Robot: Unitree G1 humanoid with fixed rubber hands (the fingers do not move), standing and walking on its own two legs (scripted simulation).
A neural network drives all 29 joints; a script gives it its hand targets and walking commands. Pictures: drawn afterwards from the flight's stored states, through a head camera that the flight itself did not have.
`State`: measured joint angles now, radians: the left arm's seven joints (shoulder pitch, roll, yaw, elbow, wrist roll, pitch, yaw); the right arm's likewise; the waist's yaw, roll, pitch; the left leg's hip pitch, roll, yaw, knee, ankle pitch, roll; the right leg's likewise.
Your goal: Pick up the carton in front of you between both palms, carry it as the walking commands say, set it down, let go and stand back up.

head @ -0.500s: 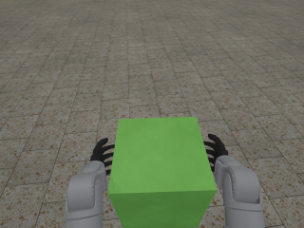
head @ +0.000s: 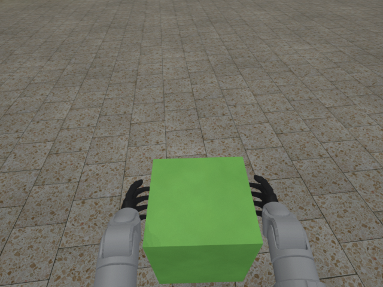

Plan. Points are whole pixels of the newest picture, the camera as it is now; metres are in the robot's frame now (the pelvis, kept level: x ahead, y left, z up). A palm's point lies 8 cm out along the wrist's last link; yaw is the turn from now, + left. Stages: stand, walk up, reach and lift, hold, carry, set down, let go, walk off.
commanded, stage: carry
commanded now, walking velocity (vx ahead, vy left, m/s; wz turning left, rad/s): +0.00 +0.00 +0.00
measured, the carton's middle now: (199, 222) +0.29 +0.00 -0.05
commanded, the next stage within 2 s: hold in 0.80 s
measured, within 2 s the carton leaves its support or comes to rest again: neither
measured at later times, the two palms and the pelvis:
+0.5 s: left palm (127, 223) +0.25 +0.15 +0.04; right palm (273, 217) +0.26 -0.15 +0.04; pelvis -0.03 +0.00 +0.00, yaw +0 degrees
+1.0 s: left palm (112, 242) +0.21 +0.17 +0.04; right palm (264, 223) +0.24 -0.13 +0.04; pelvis -0.05 +0.00 +0.01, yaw +5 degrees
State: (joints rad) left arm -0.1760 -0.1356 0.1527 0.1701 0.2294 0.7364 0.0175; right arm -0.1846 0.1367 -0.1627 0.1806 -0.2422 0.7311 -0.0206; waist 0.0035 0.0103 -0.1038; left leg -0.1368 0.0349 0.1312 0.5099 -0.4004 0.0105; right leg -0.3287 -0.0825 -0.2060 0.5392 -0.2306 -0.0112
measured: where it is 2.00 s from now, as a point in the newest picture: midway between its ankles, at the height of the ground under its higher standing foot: outside the picture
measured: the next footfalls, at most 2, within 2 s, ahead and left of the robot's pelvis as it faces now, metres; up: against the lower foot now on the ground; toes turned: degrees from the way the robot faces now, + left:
none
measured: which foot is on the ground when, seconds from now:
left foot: down 0.00-1.00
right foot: down 0.00-1.00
